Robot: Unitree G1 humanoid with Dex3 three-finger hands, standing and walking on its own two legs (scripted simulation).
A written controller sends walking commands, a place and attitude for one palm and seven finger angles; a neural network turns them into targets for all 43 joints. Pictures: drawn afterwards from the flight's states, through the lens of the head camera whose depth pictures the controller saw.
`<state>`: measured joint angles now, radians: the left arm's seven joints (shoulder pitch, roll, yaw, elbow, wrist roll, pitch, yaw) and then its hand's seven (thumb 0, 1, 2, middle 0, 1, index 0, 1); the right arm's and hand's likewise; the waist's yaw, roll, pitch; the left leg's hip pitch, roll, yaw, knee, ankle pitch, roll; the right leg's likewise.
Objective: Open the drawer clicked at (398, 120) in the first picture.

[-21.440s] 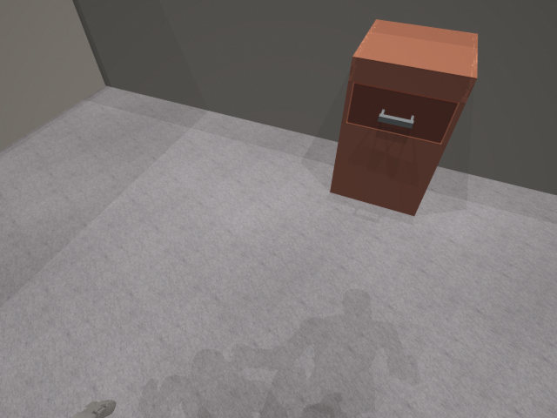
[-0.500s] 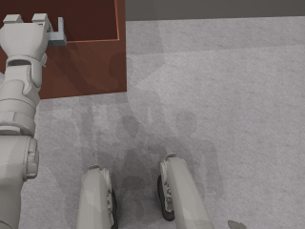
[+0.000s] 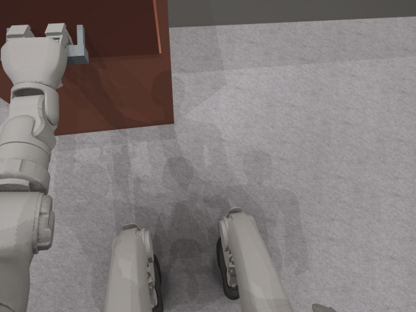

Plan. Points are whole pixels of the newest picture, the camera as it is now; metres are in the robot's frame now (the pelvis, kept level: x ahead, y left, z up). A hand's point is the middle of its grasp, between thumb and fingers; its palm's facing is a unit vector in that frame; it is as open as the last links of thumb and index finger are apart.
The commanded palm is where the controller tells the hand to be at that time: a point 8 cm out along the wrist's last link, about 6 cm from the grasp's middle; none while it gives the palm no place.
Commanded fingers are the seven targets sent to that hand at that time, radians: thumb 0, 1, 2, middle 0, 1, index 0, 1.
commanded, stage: pull the drawer open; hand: left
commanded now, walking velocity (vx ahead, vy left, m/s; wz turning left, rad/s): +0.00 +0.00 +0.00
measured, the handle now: (46, 45) +0.60 +0.24 -0.02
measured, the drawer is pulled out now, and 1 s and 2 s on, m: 0.00 0.09 0.15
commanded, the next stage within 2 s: none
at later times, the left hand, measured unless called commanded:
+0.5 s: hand (52, 103) +0.50 +0.23 -0.04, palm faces -0.01 -0.02 -1.00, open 5.6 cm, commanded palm +0.48 +0.22 +0.01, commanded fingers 0.00 0.90 0.90 -0.40 -1.35 -0.40 -1.35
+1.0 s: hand (53, 123) +0.46 +0.23 -0.04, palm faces -0.01 -0.03 -1.00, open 5.6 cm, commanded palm +0.43 +0.23 +0.01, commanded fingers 0.00 0.90 0.90 -0.40 -1.35 -0.40 -1.35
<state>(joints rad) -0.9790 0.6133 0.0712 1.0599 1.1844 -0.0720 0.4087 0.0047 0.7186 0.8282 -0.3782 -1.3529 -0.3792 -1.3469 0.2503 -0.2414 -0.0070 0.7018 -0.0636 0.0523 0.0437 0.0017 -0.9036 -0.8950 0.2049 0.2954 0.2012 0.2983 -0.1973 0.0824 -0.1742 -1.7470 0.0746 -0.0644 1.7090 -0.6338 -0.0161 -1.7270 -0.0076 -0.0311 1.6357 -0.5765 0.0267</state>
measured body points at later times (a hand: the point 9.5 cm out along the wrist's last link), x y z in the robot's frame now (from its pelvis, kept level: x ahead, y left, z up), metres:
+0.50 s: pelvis +0.01 +0.00 +0.02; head +0.21 +0.01 +0.42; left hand +0.50 +0.23 +0.01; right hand +0.08 -0.27 -0.12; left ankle +0.05 +0.13 -0.51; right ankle +0.07 -0.14 -0.51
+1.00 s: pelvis +0.01 +0.00 +0.03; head +0.19 +0.00 +0.44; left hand +0.46 +0.23 +0.02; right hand +0.09 -0.27 -0.12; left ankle +0.05 +0.13 -0.51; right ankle +0.07 -0.14 -0.51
